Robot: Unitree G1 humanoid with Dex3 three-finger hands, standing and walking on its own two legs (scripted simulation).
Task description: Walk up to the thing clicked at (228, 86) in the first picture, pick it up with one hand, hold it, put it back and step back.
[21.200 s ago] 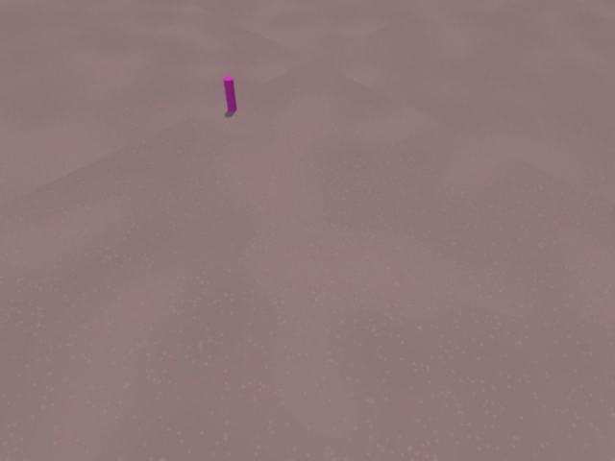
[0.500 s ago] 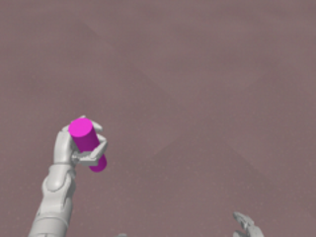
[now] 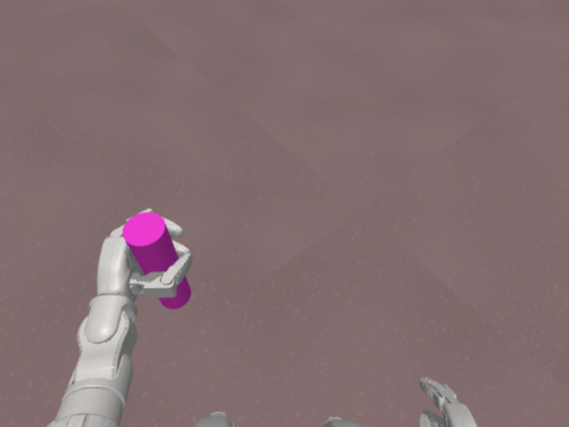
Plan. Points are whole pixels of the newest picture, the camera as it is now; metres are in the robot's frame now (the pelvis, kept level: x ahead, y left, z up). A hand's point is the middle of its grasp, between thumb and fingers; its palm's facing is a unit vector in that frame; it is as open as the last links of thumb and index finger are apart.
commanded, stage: crouch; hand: left
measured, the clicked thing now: (162, 266) +0.34 +0.18 +0.01
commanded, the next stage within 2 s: lower in 1.64 s
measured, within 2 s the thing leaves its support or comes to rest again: neither
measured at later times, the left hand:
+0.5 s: hand (189, 303) +0.37 +0.18 -0.21, palm faces +0.08 -1.00 -0.01, open 6.8 cm
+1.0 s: hand (199, 324) +0.39 +0.19 -0.40, palm faces +0.12 -0.99 -0.02, open 6.8 cm
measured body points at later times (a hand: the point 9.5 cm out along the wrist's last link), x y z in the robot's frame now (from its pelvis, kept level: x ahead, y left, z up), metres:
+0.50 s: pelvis -0.03 +0.00 -0.18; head +0.13 +0.02 +0.24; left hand +0.36 +0.23 -0.20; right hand +0.08 -0.26 -0.30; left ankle +0.02 +0.13 -0.70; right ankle +0.01 -0.13 -0.70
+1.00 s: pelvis -0.08 +0.00 -0.36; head +0.13 +0.04 +0.04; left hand +0.38 +0.24 -0.40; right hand +0.01 -0.27 -0.48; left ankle +0.02 +0.13 -0.70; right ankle +0.01 -0.13 -0.70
